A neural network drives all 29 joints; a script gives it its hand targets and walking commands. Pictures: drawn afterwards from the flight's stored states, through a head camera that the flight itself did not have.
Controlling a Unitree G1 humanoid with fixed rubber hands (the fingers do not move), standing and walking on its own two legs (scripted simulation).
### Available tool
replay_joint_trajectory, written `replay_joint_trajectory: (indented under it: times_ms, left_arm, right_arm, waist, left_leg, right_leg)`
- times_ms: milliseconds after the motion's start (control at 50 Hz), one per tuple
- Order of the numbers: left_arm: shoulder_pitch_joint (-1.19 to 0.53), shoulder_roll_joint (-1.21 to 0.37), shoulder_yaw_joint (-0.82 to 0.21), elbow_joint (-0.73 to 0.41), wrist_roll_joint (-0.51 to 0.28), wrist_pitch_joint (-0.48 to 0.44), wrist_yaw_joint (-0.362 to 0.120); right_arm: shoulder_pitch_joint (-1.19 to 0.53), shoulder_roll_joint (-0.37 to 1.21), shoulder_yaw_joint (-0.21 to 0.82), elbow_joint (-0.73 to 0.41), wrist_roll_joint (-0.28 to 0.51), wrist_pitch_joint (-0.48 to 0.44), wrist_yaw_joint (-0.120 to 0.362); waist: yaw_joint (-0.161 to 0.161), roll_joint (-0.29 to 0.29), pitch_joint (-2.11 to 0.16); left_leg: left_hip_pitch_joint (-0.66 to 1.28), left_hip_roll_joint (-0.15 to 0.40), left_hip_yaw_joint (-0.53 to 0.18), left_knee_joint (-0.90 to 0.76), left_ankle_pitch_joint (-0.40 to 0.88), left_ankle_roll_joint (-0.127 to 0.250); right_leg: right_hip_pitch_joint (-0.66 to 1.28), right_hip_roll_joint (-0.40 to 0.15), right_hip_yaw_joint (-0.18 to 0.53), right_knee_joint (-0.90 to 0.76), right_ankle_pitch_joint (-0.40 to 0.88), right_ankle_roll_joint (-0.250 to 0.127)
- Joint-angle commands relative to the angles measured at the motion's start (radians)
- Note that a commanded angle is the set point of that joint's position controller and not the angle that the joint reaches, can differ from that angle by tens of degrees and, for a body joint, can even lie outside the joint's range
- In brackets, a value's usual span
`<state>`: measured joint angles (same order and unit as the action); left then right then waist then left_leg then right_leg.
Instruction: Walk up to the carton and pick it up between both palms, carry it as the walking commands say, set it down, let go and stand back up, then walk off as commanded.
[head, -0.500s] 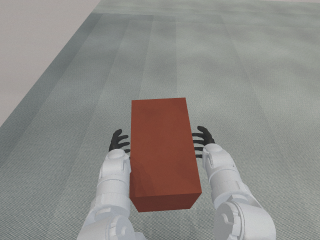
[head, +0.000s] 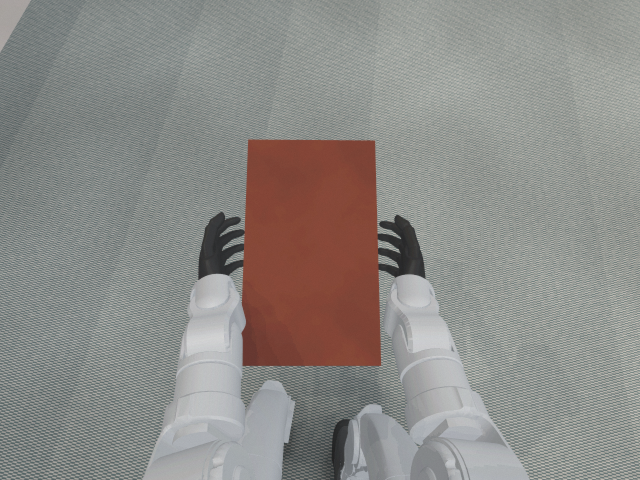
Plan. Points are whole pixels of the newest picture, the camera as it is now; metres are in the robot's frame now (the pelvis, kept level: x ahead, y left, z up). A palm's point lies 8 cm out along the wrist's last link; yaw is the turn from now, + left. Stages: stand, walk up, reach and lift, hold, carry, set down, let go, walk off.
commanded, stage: set down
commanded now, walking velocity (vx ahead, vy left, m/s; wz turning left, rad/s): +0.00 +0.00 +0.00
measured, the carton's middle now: (311, 259) +0.41 +0.06 -0.14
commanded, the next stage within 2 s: none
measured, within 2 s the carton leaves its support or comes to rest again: neither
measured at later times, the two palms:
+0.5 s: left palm (219, 271) +0.37 +0.20 -0.13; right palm (381, 275) +0.39 -0.05 -0.14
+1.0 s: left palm (228, 271) +0.39 +0.20 -0.21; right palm (369, 268) +0.43 -0.04 -0.22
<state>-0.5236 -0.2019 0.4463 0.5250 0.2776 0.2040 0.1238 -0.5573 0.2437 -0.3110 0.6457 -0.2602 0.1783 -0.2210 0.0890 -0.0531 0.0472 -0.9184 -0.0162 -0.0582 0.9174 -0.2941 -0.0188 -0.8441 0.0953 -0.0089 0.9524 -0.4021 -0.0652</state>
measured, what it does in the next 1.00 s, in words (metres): lowers itself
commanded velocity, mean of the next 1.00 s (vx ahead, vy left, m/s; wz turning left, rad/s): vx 0.00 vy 0.00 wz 0.00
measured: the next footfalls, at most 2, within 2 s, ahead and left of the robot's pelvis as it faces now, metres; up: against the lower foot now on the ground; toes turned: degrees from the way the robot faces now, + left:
none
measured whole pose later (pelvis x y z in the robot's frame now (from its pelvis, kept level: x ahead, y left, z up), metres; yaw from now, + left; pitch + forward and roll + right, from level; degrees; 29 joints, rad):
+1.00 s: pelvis -0.05 +0.05 -0.16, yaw -2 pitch +29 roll -5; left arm -0.94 -0.17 0.44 0.58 0.22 0.30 0.33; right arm -1.02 0.05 -0.40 0.82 -0.21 0.26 -0.19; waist 0.08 -0.02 0.05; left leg -1.67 -0.05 -0.03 1.62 -0.44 0.05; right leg -1.56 0.12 0.00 1.63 -0.58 0.03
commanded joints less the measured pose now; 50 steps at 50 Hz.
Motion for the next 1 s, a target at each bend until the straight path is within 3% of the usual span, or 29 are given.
replay_joint_trajectory:
  times_ms: [0, 40, 80, 100, 120, 180, 200, 240, 320, 360, 420, 440, 480, 500, 520, 540, 580, 600, 640, 700, 720, 760, 780, 820, 840, 880, 900, 960, 980]
  left_arm:
    - [-0.597, -0.792, -0.623, 0.038, -0.092, -0.032, -0.287]
    - [-0.485, -0.809, -0.593, 0.082, -0.064, -0.027, -0.285]
    - [-0.495, -0.784, -0.603, 0.082, -0.085, -0.037, -0.288]
    - [-0.433, -0.799, -0.567, 0.15, -0.069, -0.028, -0.286]
    - [-0.48, -0.768, -0.58, 0.112, -0.07, -0.038, -0.286]
    - [-0.513, -0.804, -0.617, 0.085, -0.085, -0.053, -0.287]
    - [-0.558, -0.798, -0.615, 0.075, -0.102, -0.056, -0.289]
    - [-0.485, -0.838, -0.622, 0.103, -0.113, -0.05, -0.265]
    - [-0.64, -0.808, -0.682, 0.032, -0.147, -0.06, -0.247]
    - [-0.609, -0.822, -0.669, 0.062, -0.158, -0.056, -0.228]
    - [-0.64, -0.834, -0.635, 0.118, -0.147, -0.041, -0.217]
    - [-0.632, -0.846, -0.624, 0.125, -0.146, -0.035, -0.214]
    - [-0.719, -0.87, -0.706, 0.069, -0.175, -0.026, -0.204]
    - [-0.715, -0.877, -0.683, 0.063, -0.175, -0.026, -0.196]
    - [-0.699, -0.883, -0.693, 0.087, -0.176, -0.01, -0.191]
    - [-0.74, -0.887, -0.699, 0.08, -0.167, -0.003, -0.191]
    - [-0.703, -0.892, -0.641, 0.15, -0.138, 0.019, -0.182]
    - [-0.759, -0.904, -0.674, 0.162, -0.149, 0.03, -0.174]
    - [-0.796, -0.896, -0.633, 0.174, -0.142, 0.032, -0.18]
    - [-0.889, -0.908, -0.674, 0.081, -0.169, 0.024, -0.16]
    - [-0.945, -0.878, -0.666, 0.052, -0.18, 0.019, -0.157]
    - [-0.973, -0.924, -0.678, 0.08, -0.189, 0.033, -0.152]
    - [-0.899, -0.926, -0.637, 0.15, -0.169, 0.051, -0.146]
    - [-1.013, -0.887, -0.598, 0.172, -0.155, 0.062, -0.144]
    - [-0.989, -0.88, -0.557, 0.203, -0.137, 0.072, -0.142]
    - [-1.091, -0.897, -0.599, 0.139, -0.173, 0.08, -0.15]
    - [-1.131, -0.924, -0.615, 0.106, -0.183, 0.08, -0.141]
    - [-1.146, -0.926, -0.626, 0.092, -0.204, 0.09, -0.132]
    - [-1.135, -0.937, -0.633, 0.114, -0.193, 0.1, -0.134]
  right_arm:
    - [-0.515, 0.908, 0.517, 0.0, 0.094, -0.061, 0.254]
    - [-0.571, 0.897, 0.595, -0.089, 0.135, -0.068, 0.251]
    - [-0.494, 0.907, 0.588, -0.027, 0.105, -0.054, 0.24]
    - [-0.551, 0.9, 0.606, -0.045, 0.129, -0.062, 0.244]
    - [-0.484, 0.885, 0.566, 0.014, 0.092, -0.057, 0.239]
    - [-0.553, 0.87, 0.603, -0.076, 0.13, -0.087, 0.235]
    - [-0.549, 0.882, 0.58, -0.051, 0.111, -0.08, 0.227]
    - [-0.583, 0.858, 0.618, -0.088, 0.128, -0.084, 0.238]
    - [-0.57, 0.851, 0.545, 0.0, 0.087, -0.076, 0.249]
    - [-0.654, 0.824, 0.611, -0.085, 0.105, -0.081, 0.242]
    - [-0.677, 0.805, 0.548, -0.016, 0.086, -0.067, 0.249]
    - [-0.733, 0.811, 0.574, -0.034, 0.136, -0.058, 0.261]
    - [-0.736, 0.824, 0.561, -0.039, 0.118, -0.05, 0.27]
    - [-0.794, 0.854, 0.596, -0.058, 0.153, -0.047, 0.278]
    - [-0.796, 0.779, 0.554, -0.062, 0.13, -0.049, 0.283]
    - [-0.802, 0.795, 0.518, -0.021, 0.127, -0.041, 0.282]
    - [-0.863, 0.829, 0.539, 0.005, 0.153, -0.021, 0.292]
    - [-0.87, 0.795, 0.498, 0.022, 0.152, -0.024, 0.303]
    - [-0.876, 0.79, 0.456, 0.088, 0.129, -0.006, 0.304]
    - [-0.987, 0.799, 0.478, 0.011, 0.184, -0.02, 0.316]
    - [-1.03, 0.812, 0.482, 0.019, 0.195, -0.014, 0.314]
    - [-1.066, 0.747, 0.457, 0.006, 0.175, -0.029, 0.308]
    - [-1.06, 0.762, 0.458, 0.063, 0.176, -0.01, 0.315]
    - [-1.078, 0.733, 0.362, 0.156, 0.135, 0.008, 0.313]
    - [-1.106, 0.738, 0.353, 0.154, 0.148, 0.017, 0.32]
    - [-1.143, 0.706, 0.334, 0.116, 0.128, 0.015, 0.32]
    - [-1.142, 0.727, 0.329, 0.137, 0.146, 0.02, 0.334]
    - [-1.196, 0.747, 0.356, 0.118, 0.179, 0.032, 0.334]
    - [-1.199, 0.766, 0.352, 0.078, 0.182, 0.024, 0.333]
  waist:
    - [0.005, 0.072, -0.858]
    - [0.074, 0.081, -0.916]
    - [0.033, 0.022, -0.837]
    - [0.095, 0.035, -0.848]
    - [0.039, 0.042, -0.839]
    - [0.046, 0.077, -0.948]
    - [0.01, 0.035, -0.946]
    - [0.041, 0.056, -0.96]
    - [-0.031, 0.071, -0.938]
    - [0.008, 0.028, -1.041]
    - [-0.006, 0.03, -0.99]
    - [0.048, 0.015, -0.976]
    - [-0.033, 0.049, -1.074]
    - [0.028, 0.026, -1.11]
    - [-0.015, 0.043, -1.104]
    - [-0.016, 0.098, -1.071]
    - [0.037, 0.026, -1.005]
    - [0.0, 0.1, -1.011]
    - [-0.019, 0.047, -0.944]
    - [0.006, 0.116, -1.142]
    - [0.016, 0.068, -1.142]
    - [-0.02, 0.112, -1.14]
    - [0.026, 0.093, -1.082]
    - [-0.027, 0.11, -1.003]
    - [0.019, 0.092, -0.981]
    - [-0.044, 0.12, -1.06]
    - [-0.022, 0.161, -1.124]
    - [-0.021, 0.101, -1.228]
    - [-0.03, 0.141, -1.228]
  left_leg:
    - [0.33, -0.113, -0.025, 0.023, 0.273, 0.021]
    - [0.298, -0.125, -0.022, 0.051, 0.348, 0.018]
    - [0.203, -0.13, -0.032, 0.064, 0.33, 0.022]
    - [0.208, -0.133, -0.031, 0.064, 0.314, 0.024]
    - [0.171, -0.128, -0.03, 0.078, 0.29, 0.027]
    - [0.174, -0.139, -0.041, 0.122, 0.359, 0.018]
    - [0.153, -0.133, -0.039, 0.148, 0.293, 0.024]
    - [0.217, -0.136, -0.038, 0.15, 0.384, 0.016]
    - [0.173, -0.132, -0.044, 0.203, 0.335, 0.001]
    - [0.18, -0.135, -0.043, 0.251, 0.307, -0.005]
    - [0.118, -0.134, -0.039, 0.271, 0.23, -0.003]
    - [0.16, -0.134, -0.044, 0.263, 0.215, 0.009]
    - [0.177, -0.125, -0.042, 0.293, 0.223, -0.008]
    - [0.216, -0.126, -0.058, 0.303, 0.243, 0.004]
    - [0.222, -0.123, -0.062, 0.314, 0.25, -0.021]
    - [0.194, -0.131, -0.041, 0.314, 0.219, -0.021]
    - [0.185, -0.13, -0.054, 0.321, 0.165, -0.004]
    - [0.233, -0.118, -0.055, 0.312, 0.094, -0.008]
    - [0.129, -0.127, -0.05, 0.335, 0.073, -0.005]
    - [0.261, -0.117, -0.067, 0.384, 0.125, -0.019]
    - [0.206, -0.122, -0.062, 0.406, 0.107, -0.009]
    - [0.236, -0.121, -0.081, 0.425, 0.12, -0.02]
    - [0.236, -0.117, -0.086, 0.406, 0.067, -0.028]
    - [0.177, -0.115, -0.088, 0.39, -0.068, -0.021]
    - [0.157, -0.113, -0.087, 0.393, -0.11, -0.01]
    - [0.205, -0.117, -0.107, 0.419, -0.066, -0.023]
    - [0.238, -0.098, -0.119, 0.405, -0.101, -0.024]
    - [0.265, -0.116, -0.1, 0.462, -0.022, -0.029]
    - [0.284, -0.108, -0.115, 0.454, -0.006, -0.032]
  right_leg:
    - [0.27, 0.025, 0.204, -0.112, 0.38, 0.06]
    - [0.328, 0.015, 0.232, -0.079, 0.498, 0.068]
    - [0.308, 0.018, 0.221, -0.051, 0.542, 0.074]
    - [0.276, 0.015, 0.209, -0.033, 0.479, 0.078]
    - [0.269, 0.01, 0.22, -0.036, 0.491, 0.076]
    - [0.223, 0.025, 0.218, 0.016, 0.547, 0.075]
    - [0.21, 0.024, 0.215, 0.02, 0.461, 0.076]
    - [0.147, 0.057, 0.164, 0.057, 0.46, 0.071]
    - [-0.004, 0.072, 0.147, 0.113, 0.363, 0.052]
    - [-0.007, 0.08, 0.129, 0.16, 0.3, 0.064]
    - [-0.111, 0.081, 0.121, 0.197, 0.211, 0.055]
    - [-0.162, 0.083, 0.113, 0.203, 0.162, 0.06]
    - [-0.161, 0.092, 0.098, 0.23, 0.18, 0.044]
    - [-0.195, 0.096, 0.094, 0.268, 0.176, 0.046]
    - [-0.257, 0.108, 0.078, 0.283, 0.157, 0.039]
    - [-0.257, 0.098, 0.084, 0.277, 0.137, 0.04]
    - [-0.338, 0.096, 0.074, 0.293, 0.062, 0.044]
    - [-0.392, 0.102, 0.055, 0.307, 0.004, 0.04]
    - [-0.404, 0.098, 0.065, 0.311, 0.003, 0.038]
    - [-0.463, 0.109, 0.057, 0.376, 0.027, 0.034]
    - [-0.477, 0.111, 0.061, 0.388, 0.01, 0.035]
    - [-0.538, 0.113, 0.057, 0.413, -0.003, 0.02]
    - [-0.571, 0.12, 0.033, 0.42, -0.052, 0.031]
    - [-0.628, 0.121, 0.022, 0.441, -0.094, 0.035]
    - [-0.647, 0.121, 0.016, 0.454, -0.103, 0.037]
    - [-0.649, 0.123, 0.013, 0.471, -0.065, 0.026]
    - [-0.638, 0.137, 0.007, 0.51, -0.048, 0.032]
    - [-0.677, 0.141, -0.006, 0.526, -0.052, 0.035]
    - [-0.673, 0.134, 0.001, 0.528, -0.027, 0.036]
